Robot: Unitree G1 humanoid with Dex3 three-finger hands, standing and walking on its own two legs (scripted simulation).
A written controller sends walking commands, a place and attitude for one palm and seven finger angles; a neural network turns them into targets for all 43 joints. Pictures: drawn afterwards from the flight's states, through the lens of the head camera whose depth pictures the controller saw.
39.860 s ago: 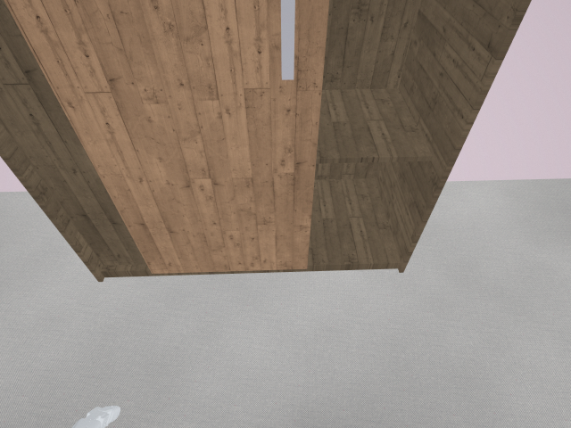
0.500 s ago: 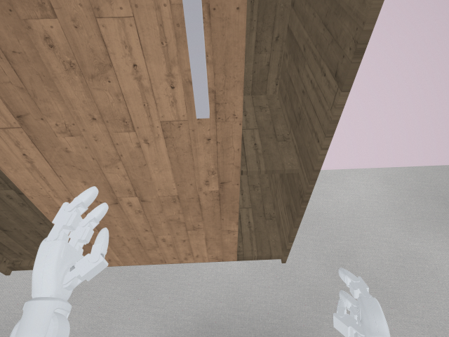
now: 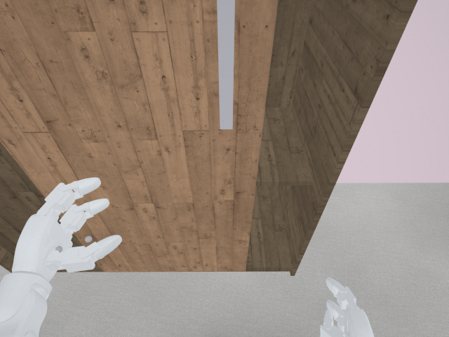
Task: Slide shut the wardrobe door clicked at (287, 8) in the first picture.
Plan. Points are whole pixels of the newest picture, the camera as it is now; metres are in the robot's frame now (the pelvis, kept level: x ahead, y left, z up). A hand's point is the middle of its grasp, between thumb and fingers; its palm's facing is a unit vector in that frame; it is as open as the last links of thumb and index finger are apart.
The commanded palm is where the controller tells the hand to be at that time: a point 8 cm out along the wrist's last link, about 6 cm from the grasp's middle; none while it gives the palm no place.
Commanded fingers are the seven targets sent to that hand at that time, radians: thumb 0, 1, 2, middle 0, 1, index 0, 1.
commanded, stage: raise the hand with hooked fingers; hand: left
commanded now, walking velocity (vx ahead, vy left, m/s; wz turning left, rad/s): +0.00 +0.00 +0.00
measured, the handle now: (226, 56) +0.51 +0.03 +0.27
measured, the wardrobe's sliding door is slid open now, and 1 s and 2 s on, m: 0.20 0.20 0.20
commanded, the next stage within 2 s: move the hooked fingers beside the handle in 1.30 s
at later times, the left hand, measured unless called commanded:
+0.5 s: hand (31, 176) +0.25 +0.26 +0.23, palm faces +0.15 -0.98 -0.11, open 13.6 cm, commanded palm +0.21 +0.30 +0.23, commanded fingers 0.00 -0.50 0.30 -0.30 -1.20 -0.30 -1.20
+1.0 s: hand (30, 135) +0.28 +0.25 +0.27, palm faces +0.10 -0.99 -0.13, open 14.0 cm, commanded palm +0.23 +0.30 +0.29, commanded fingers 0.00 -0.50 0.30 -0.30 -1.20 -0.30 -1.20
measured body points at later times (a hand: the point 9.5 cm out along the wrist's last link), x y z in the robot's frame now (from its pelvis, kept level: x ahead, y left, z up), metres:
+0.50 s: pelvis +0.00 -0.01 +0.02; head -0.03 -0.03 +0.47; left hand +0.24 +0.31 +0.24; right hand +0.22 -0.21 -0.04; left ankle +0.02 +0.10 -0.72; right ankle -0.01 -0.11 -0.72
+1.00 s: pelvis +0.00 -0.03 +0.02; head -0.03 -0.07 +0.47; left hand +0.27 +0.30 +0.28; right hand +0.22 -0.25 -0.05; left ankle +0.02 +0.10 -0.72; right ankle -0.01 -0.11 -0.72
